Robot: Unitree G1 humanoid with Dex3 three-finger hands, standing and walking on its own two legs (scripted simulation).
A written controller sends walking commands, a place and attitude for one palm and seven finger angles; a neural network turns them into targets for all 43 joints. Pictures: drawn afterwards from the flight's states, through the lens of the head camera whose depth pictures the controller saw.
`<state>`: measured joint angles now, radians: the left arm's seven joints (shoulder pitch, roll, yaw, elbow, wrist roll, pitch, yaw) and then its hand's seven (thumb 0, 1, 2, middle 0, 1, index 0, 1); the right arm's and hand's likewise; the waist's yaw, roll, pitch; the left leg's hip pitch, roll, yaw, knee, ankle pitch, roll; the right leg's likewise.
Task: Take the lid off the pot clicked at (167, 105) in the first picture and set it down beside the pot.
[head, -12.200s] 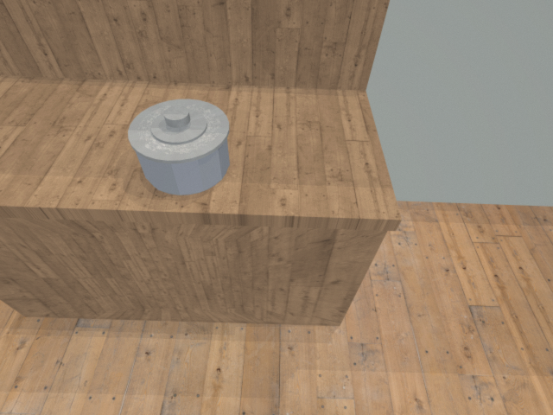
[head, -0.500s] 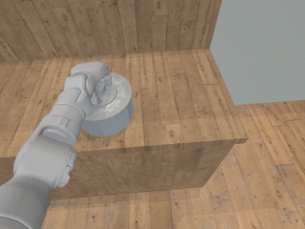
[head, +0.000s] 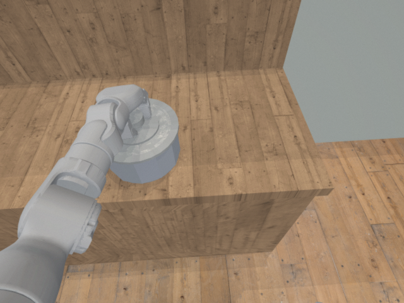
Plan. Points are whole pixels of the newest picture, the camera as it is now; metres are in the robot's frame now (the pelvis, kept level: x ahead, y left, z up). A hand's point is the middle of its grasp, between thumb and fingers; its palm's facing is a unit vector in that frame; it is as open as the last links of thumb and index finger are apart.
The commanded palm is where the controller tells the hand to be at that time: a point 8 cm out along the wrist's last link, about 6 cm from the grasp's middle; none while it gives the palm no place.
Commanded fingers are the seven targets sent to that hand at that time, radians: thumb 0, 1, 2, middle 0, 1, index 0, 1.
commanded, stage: close the fingers and squeeze the knob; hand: left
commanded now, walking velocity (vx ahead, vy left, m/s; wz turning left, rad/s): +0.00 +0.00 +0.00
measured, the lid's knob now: (132, 119) +0.50 +0.13 +0.07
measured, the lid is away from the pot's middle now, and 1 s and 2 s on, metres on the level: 0.00 0.00 0.01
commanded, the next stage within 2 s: lift the lid straight up in 0.72 s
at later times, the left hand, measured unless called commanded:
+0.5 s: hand (128, 122) +0.47 +0.14 +0.09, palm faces -0.36 -0.08 -0.93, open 7.8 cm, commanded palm +0.47 +0.15 +0.14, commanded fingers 0.00 0.51 0.92 -0.74 -1.05 -0.76 -1.02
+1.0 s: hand (127, 124) +0.47 +0.14 +0.09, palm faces -0.36 -0.08 -0.93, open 7.8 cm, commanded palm +0.46 +0.14 +0.16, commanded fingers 0.00 0.64 0.98 -0.79 -1.07 -0.81 -1.06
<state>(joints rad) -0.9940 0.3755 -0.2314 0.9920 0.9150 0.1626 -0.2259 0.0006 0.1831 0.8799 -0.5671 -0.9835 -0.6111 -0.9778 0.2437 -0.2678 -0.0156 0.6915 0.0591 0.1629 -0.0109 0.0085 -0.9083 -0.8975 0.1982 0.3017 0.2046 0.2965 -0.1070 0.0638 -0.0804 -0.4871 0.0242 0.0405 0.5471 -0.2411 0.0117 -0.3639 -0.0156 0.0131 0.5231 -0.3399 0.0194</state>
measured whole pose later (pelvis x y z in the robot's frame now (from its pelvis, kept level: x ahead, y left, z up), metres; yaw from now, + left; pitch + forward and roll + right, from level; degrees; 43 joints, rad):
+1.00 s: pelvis +0.00 +0.00 +0.00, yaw +0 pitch +10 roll +0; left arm -0.99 0.38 -0.22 0.99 0.92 0.17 -0.23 -0.01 0.25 0.79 -0.59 -0.97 -0.59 -0.97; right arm 0.27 -0.26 -0.02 0.70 0.05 0.15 -0.02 0.01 -0.91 -0.90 0.20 0.30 0.20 0.30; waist -0.12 0.07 -0.08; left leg -0.48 0.03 0.04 0.54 -0.23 0.01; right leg -0.35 -0.01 0.02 0.51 -0.33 0.02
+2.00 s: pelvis -0.01 +0.00 +0.01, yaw +2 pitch +7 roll +0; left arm -1.11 0.41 -0.26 0.95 0.90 0.21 -0.36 0.00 0.22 0.79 -0.61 -0.96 -0.63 -0.96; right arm 0.25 -0.28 -0.01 0.71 0.06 0.07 -0.03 0.01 -0.91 -0.90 0.20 0.30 0.20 0.30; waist -0.10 0.07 -0.04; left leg -0.41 0.01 0.02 0.48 -0.19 0.01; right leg -0.29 -0.03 -0.01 0.47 -0.31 0.02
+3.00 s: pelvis -0.01 +0.00 +0.01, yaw +2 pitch +7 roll +0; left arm -1.25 0.44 -0.26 0.95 0.92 0.21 -0.47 0.00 0.22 0.78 -0.62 -0.96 -0.63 -0.96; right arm 0.25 -0.28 0.00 0.70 0.05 0.03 -0.03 0.01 -0.91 -0.90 0.20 0.30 0.20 0.30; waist -0.09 0.07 -0.04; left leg -0.40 -0.01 0.01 0.45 -0.18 0.02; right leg -0.27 -0.04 -0.02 0.44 -0.30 0.03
